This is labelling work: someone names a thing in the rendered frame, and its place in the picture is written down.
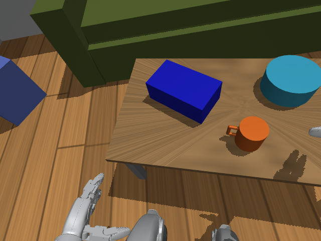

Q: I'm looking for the right robot hand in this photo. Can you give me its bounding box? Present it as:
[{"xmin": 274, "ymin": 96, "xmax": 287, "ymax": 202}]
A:
[{"xmin": 309, "ymin": 127, "xmax": 321, "ymax": 138}]

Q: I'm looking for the coffee table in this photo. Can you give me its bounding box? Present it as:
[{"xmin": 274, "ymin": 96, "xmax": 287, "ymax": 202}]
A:
[{"xmin": 105, "ymin": 58, "xmax": 321, "ymax": 187}]

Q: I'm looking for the sofa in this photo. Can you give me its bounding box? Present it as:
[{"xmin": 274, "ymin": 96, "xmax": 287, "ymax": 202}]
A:
[{"xmin": 30, "ymin": 0, "xmax": 321, "ymax": 88}]

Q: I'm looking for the left robot hand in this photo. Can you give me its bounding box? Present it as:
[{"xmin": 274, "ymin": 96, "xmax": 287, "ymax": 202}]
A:
[{"xmin": 62, "ymin": 173, "xmax": 130, "ymax": 241}]

